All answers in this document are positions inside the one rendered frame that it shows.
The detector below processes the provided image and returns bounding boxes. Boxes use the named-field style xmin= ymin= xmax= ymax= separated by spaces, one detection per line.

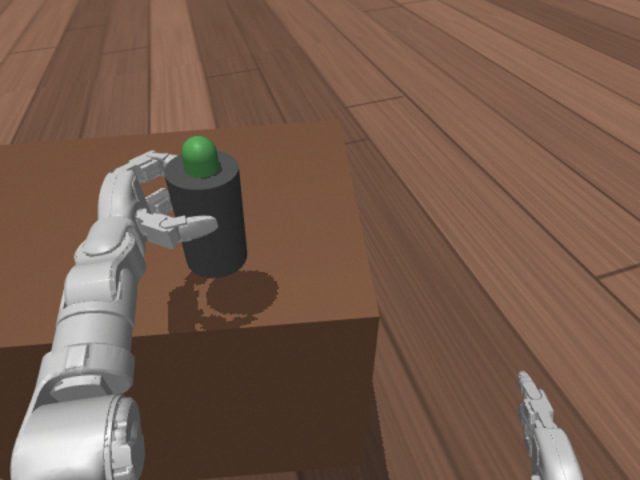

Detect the right robot hand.
xmin=518 ymin=371 xmax=584 ymax=480

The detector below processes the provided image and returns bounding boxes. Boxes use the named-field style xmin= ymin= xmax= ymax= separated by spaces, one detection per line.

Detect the left robot hand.
xmin=98 ymin=150 xmax=218 ymax=249

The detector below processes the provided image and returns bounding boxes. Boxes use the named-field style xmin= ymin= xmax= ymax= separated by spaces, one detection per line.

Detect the bottle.
xmin=164 ymin=136 xmax=247 ymax=278

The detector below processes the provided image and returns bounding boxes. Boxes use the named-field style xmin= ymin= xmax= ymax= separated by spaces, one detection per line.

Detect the left robot arm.
xmin=10 ymin=216 xmax=146 ymax=480

